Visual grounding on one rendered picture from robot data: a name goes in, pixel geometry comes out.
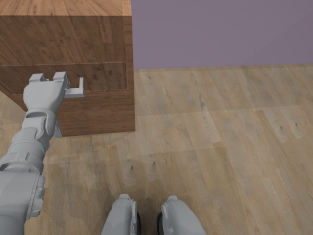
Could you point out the cabinet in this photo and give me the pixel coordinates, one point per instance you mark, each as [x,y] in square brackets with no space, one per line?
[74,31]

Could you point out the robot left shin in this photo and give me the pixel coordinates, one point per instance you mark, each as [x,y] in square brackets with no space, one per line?
[133,229]

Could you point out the handle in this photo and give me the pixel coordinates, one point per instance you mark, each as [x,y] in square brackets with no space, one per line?
[75,92]

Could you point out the left robot upper arm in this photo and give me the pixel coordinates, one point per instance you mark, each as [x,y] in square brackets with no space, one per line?
[21,197]

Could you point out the drawer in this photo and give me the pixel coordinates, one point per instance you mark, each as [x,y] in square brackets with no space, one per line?
[105,75]

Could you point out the right robot thigh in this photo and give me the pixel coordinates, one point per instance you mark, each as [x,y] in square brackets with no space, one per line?
[178,216]

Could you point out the robot left forearm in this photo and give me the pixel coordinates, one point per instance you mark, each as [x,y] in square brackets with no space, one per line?
[29,145]

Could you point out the robot left hand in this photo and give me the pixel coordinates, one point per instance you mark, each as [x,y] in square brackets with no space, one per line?
[44,94]

